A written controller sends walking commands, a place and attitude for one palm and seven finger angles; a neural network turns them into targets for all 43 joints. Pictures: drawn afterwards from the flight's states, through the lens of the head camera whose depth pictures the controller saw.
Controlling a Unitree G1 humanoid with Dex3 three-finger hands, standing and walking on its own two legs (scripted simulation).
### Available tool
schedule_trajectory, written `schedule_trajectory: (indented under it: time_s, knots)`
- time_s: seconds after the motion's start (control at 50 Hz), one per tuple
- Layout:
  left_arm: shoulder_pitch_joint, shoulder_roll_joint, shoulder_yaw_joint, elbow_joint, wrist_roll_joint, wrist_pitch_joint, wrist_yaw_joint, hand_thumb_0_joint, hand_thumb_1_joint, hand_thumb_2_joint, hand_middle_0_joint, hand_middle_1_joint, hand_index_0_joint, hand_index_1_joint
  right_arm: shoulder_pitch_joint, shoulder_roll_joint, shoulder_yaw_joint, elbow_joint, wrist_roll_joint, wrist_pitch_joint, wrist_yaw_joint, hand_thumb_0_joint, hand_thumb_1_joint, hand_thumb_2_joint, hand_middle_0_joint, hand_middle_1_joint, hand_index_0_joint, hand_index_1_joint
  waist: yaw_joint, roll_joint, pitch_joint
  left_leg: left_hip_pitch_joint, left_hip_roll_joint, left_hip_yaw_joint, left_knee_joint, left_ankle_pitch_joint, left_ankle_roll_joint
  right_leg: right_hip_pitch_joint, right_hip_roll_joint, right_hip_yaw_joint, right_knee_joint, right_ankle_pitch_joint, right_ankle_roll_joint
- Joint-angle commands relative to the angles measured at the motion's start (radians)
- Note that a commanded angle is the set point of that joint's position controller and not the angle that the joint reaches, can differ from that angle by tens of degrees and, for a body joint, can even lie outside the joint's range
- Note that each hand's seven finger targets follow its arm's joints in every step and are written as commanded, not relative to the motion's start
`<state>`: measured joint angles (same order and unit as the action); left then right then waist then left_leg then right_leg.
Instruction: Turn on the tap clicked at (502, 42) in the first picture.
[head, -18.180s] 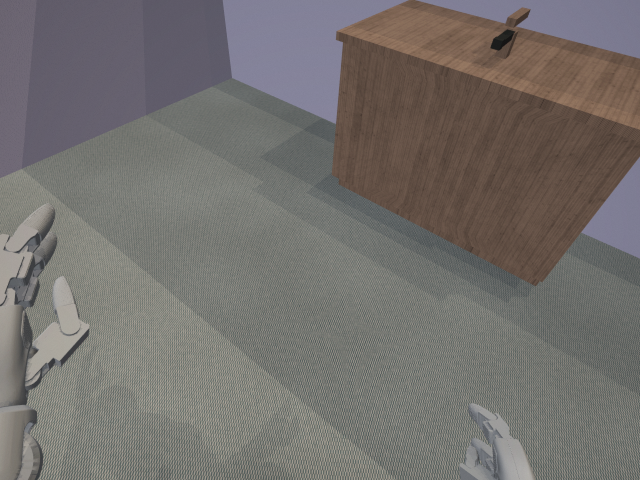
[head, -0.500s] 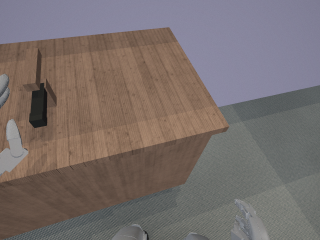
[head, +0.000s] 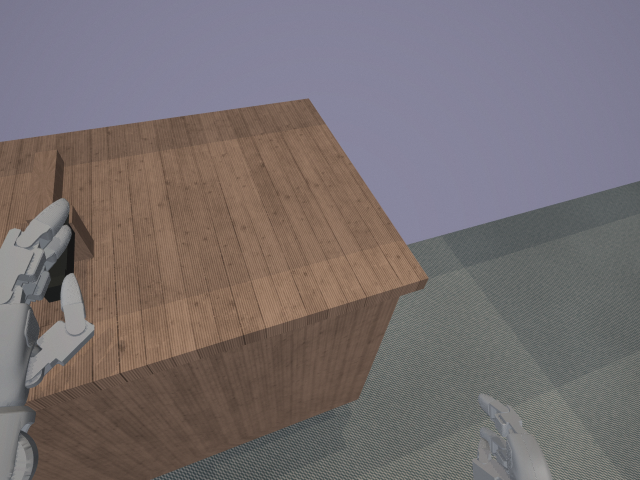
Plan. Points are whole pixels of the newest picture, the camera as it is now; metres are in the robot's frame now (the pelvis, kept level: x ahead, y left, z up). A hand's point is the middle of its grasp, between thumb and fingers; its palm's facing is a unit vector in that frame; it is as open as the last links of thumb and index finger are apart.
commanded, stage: come to a stop and stand still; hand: left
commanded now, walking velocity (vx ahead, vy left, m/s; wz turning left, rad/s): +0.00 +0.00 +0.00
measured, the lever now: (57, 285) +0.31 +0.36 +0.05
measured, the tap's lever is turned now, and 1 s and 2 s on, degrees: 0 0 0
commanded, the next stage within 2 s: look again from close up in 0.34 s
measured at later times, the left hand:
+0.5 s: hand (65, 308) +0.23 +0.26 +0.15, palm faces +0.38 -0.83 -0.40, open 7.4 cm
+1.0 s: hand (30, 295) +0.22 +0.28 +0.18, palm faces +0.43 -0.87 -0.24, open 7.5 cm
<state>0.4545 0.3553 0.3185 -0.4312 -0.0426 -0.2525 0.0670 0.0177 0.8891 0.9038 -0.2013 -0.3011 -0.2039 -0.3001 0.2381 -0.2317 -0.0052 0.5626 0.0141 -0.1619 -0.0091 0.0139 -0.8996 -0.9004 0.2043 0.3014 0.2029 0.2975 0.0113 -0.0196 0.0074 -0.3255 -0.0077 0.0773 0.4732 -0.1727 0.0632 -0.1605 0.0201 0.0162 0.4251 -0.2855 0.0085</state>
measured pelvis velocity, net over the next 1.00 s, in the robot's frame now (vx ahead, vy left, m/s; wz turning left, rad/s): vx -0.03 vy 0.01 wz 0.04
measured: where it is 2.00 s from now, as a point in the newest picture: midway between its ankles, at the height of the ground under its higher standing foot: outside the picture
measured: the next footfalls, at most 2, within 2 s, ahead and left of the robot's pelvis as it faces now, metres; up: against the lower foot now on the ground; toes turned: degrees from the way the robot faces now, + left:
none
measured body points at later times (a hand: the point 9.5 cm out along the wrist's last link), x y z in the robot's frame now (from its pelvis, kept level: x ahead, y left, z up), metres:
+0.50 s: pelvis +0.02 +0.00 +0.00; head +0.03 +0.02 +0.45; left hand +0.20 +0.30 +0.17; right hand +0.20 -0.21 -0.07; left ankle +0.05 +0.08 -0.74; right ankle -0.04 -0.13 -0.74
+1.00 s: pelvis -0.03 +0.01 -0.01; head -0.03 +0.02 +0.44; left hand +0.20 +0.32 +0.19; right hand +0.16 -0.21 -0.08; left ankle +0.05 +0.08 -0.74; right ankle -0.04 -0.13 -0.74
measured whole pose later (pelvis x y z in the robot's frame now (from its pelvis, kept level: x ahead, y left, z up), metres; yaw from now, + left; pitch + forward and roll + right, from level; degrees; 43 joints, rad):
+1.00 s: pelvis -0.03 +0.01 -0.01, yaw +2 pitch -1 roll -1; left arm 0.11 0.38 0.38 -0.30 -0.12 -0.04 0.04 0.02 0.89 0.90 -0.20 -0.30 -0.21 -0.30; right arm 0.17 -0.22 0.06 0.63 -0.01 -0.10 0.01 0.01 -0.90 -0.90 0.21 0.30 0.20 0.30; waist 0.03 -0.02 0.02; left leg -0.36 -0.05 0.06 0.52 -0.15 0.07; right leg -0.22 -0.02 -0.01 0.57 -0.33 0.00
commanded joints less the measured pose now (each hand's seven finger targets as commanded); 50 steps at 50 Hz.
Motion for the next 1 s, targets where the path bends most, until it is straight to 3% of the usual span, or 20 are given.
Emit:
schedule_trajectory:
  time_s: [0.0,0.1,0.16,0.2,0.28,0.3,0.36,0.4,0.54,0.7,0.72,0.78,0.8,0.82,0.84,0.86,0.88,0.9,0.94,0.98]
  knots:
    - [-0.197,0.312,0.249,-0.283,0.0,-0.075,0.049,0.0,0.9,0.9,-0.2,-0.3,-0.2,-0.3,-0.13,-0.098,-0.027,-0.151,0.0,-0.049,-0.033,0.0,-0.9,-0.9,0.2,0.3,0.2,0.3,0.015,0.02,-0.077,0.138,0.08,-0.154,-0.099,-0.066,-0.024,-0.094,-0.065,0.057,-0.096,0.031,-0.036]
    - [-0.21,0.243,0.198,-0.32,-0.003,-0.071,0.051,0.0,0.9,0.9,-0.2,-0.3,-0.2,-0.3,-0.107,-0.089,-0.027,-0.14,0.001,-0.05,-0.036,0.0,-0.9,-0.9,0.2,0.3,0.2,0.3,0.01,0.171,-0.2,0.276,0.103,-0.14,-0.031,0.318,-0.012,-0.03,-0.052,0.013,-0.001,0.255,-0.029]
    - [-0.141,0.179,0.142,-0.323,0.003,-0.058,0.049,0.0,0.9,0.9,-0.2,-0.3,-0.2,-0.3,-0.083,-0.097,-0.035,-0.134,-0.004,-0.048,-0.015,0.0,-0.9,-0.9,0.2,0.3,0.2,0.3,0.003,0.159,-0.246,0.343,0.114,-0.142,0.008,0.508,-0.01,-0.04,-0.039,-0.001,0.026,0.299,-0.023]
    - [-0.074,0.16,0.134,-0.296,0.008,-0.038,0.049,0.0,0.9,0.9,-0.2,-0.3,-0.2,-0.3,-0.092,-0.091,-0.032,-0.135,-0.002,-0.04,-0.004,0.0,-0.9,-0.9,0.2,0.3,0.2,0.3,0.007,0.16,-0.243,0.36,0.119,-0.132,0.022,0.549,-0.015,-0.062,-0.036,-0.013,0.019,0.296,-0.021]
    - [-0.033,0.172,0.154,-0.237,0.001,-0.015,0.045,0.0,0.9,0.9,-0.2,-0.3,-0.2,-0.3,-0.095,-0.095,-0.03,-0.142,-0.001,-0.006,-0.005,0.0,-0.9,-0.9,0.2,0.3,0.2,0.3,0.003,0.082,-0.175,0.208,0.116,-0.14,-0.009,0.365,-0.027,-0.011,-0.047,0.0,-0.033,0.266,-0.023]
    - [-0.03,0.204,0.19,-0.236,0.001,-0.008,0.052,0.0,0.9,0.9,-0.2,-0.3,-0.2,-0.3,-0.108,-0.092,-0.024,-0.143,0.001,0.004,-0.012,0.0,-0.9,-0.9,0.2,0.3,0.2,0.3,0.006,0.063,-0.168,0.206,0.11,-0.133,-0.012,0.353,-0.033,-0.012,-0.052,0.001,-0.04,0.292,-0.026]
    - [-0.04,0.205,0.199,-0.204,-0.016,-0.005,0.045,0.0,0.9,0.9,-0.2,-0.3,-0.2,-0.3,-0.11,-0.086,-0.02,-0.154,0.003,0.024,-0.023,0.0,-0.9,-0.9,0.2,0.3,0.2,0.3,0.0,0.024,-0.154,0.168,0.096,-0.129,-0.029,0.26,-0.027,0.005,-0.058,0.009,-0.054,0.278,-0.025]
    - [-0.079,0.233,0.217,-0.24,-0.014,-0.003,0.048,0.0,0.9,0.9,-0.2,-0.3,-0.2,-0.3,-0.133,-0.082,-0.015,-0.156,0.004,0.028,-0.033,0.0,-0.9,-0.9,0.2,0.3,0.2,0.3,0.002,0.043,-0.149,0.181,0.091,-0.123,-0.037,0.222,-0.023,-0.007,-0.061,0.014,-0.069,0.27,-0.024]
    - [-0.158,0.17,0.111,-0.303,-0.002,-0.006,0.052,0.0,0.9,0.9,-0.2,-0.3,-0.2,-0.3,-0.124,-0.095,-0.021,-0.144,0.0,0.002,-0.036,0.0,-0.9,-0.9,0.2,0.3,0.2,0.3,0.001,0.12,-0.173,0.228,0.094,-0.136,-0.063,0.198,-0.012,-0.002,-0.052,0.01,-0.059,0.243,-0.022]
    - [-0.114,0.194,0.151,-0.195,0.005,-0.002,0.06,0.0,0.9,0.9,-0.2,-0.3,-0.2,-0.3,-0.14,-0.094,-0.022,-0.134,0.001,0.014,-0.039,0.0,-0.9,-0.9,0.2,0.3,0.2,0.3,0.005,0.079,-0.061,0.129,0.083,-0.156,-0.125,-0.088,-0.023,-0.048,-0.056,0.026,-0.137,0.08,-0.034]
    - [-0.112,0.166,0.124,-0.183,0.002,-0.005,0.055,0.0,0.9,0.9,-0.2,-0.3,-0.2,-0.3,-0.137,-0.094,-0.021,-0.135,-0.002,0.016,-0.039,0.0,-0.9,-0.9,0.2,0.3,0.2,0.3,0.0,0.079,-0.054,0.116,0.084,-0.159,-0.133,-0.122,-0.02,-0.05,-0.054,0.022,-0.141,0.058,-0.032]
    - [-0.122,0.174,0.127,-0.188,0.001,-0.015,0.05,0.0,0.9,0.9,-0.2,-0.3,-0.2,-0.3,-0.134,-0.097,-0.024,-0.142,0.0,0.01,-0.037,0.0,-0.9,-0.9,0.2,0.3,0.2,0.3,0.001,0.083,-0.042,0.098,0.09,-0.177,-0.164,-0.205,-0.019,-0.052,-0.045,0.025,-0.145,0.017,-0.032]
    - [-1.04,0.938,0.356,-0.531,0.044,-0.146,0.071,0.0,0.9,0.9,-0.2,-0.3,-0.2,-0.3,0.015,-0.167,0.144,-0.278,0.062,0.056,-0.111,0.0,-0.9,-0.9,0.2,0.3,0.2,0.3,-0.07,0.342,0.084,-0.143,0.042,-0.174,-0.155,-0.334,-0.016,0.109,0.035,-0.009,-0.014,-0.013,0.026]
    - [-0.735,0.368,0.273,0.046,0.133,0.027,0.023,0.0,0.9,0.9,-0.2,-0.3,-0.2,-0.3,-0.102,-0.099,-0.012,-0.077,-0.047,0.021,-0.081,0.0,-0.9,-0.9,0.2,0.3,0.2,0.3,0.028,0.27,-0.112,0.231,0.042,-0.149,-0.071,0.07,-0.126,-0.103,0.031,-0.093,0.119,0.136,-0.065]
    - [-0.527,0.174,0.058,0.022,0.044,0.045,0.006,0.0,0.9,0.9,-0.2,-0.3,-0.2,-0.3,-0.103,-0.102,-0.007,-0.089,-0.042,-0.006,-0.019,0.0,-0.9,-0.9,0.2,0.3,0.2,0.3,-0.035,0.151,-0.121,0.325,0.062,-0.185,-0.059,0.349,-0.156,-0.196,0.065,-0.13,0.089,0.085,-0.047]
    - [-0.413,0.254,0.172,-0.004,0.025,0.076,0.006,0.0,0.9,0.9,-0.2,-0.3,-0.2,-0.3,-0.06,-0.201,-0.054,-0.066,-0.047,0.005,-0.005,0.0,-0.9,-0.9,0.2,0.3,0.2,0.3,0.008,0.137,-0.294,0.446,0.097,-0.219,-0.029,0.382,-0.145,-0.258,0.061,-0.097,0.124,0.079,-0.027]
    - [-0.436,0.066,0.023,-0.056,-0.048,0.11,-0.039,0.0,0.9,0.9,-0.2,-0.3,-0.2,-0.3,-0.138,-0.157,-0.035,-0.102,-0.033,-0.008,-0.002,0.0,-0.9,-0.9,0.2,0.3,0.2,0.3,0.029,0.129,-0.345,0.472,0.07,-0.217,-0.023,0.32,-0.134,-0.268,0.044,-0.093,0.131,0.061,-0.03]
    - [-0.348,0.041,0.032,-0.002,-0.106,0.161,-0.057,0.0,0.9,0.9,-0.2,-0.3,-0.2,-0.3,-0.166,-0.155,-0.025,-0.106,-0.007,-0.011,-0.004,0.0,-0.9,-0.9,0.2,0.3,0.2,0.3,0.041,0.131,-0.356,0.467,0.064,-0.218,-0.044,0.204,-0.134,-0.269,0.05,-0.089,0.144,0.046,-0.031]
    - [-0.266,0.062,0.012,-0.065,-0.109,0.205,-0.071,0.0,0.9,0.9,-0.2,-0.3,-0.2,-0.3,-0.219,-0.151,-0.012,-0.103,-0.001,-0.009,0.004,0.0,-0.9,-0.9,0.2,0.3,0.2,0.3,0.072,0.142,-0.255,0.331,0.037,-0.195,-0.07,-0.022,-0.122,-0.227,0.031,-0.112,0.119,0.055,-0.039]
    - [-0.246,0.11,0.004,-0.122,-0.029,0.226,-0.033,0.0,0.9,0.9,-0.2,-0.3,-0.2,-0.3,-0.249,-0.146,0.003,-0.123,0.001,0.008,0.008,0.0,-0.9,-0.9,0.2,0.3,0.2,0.3,0.064,0.131,-0.143,0.2,0.025,-0.179,-0.087,-0.161,-0.094,-0.215,0.022,-0.115,0.111,0.041,-0.044]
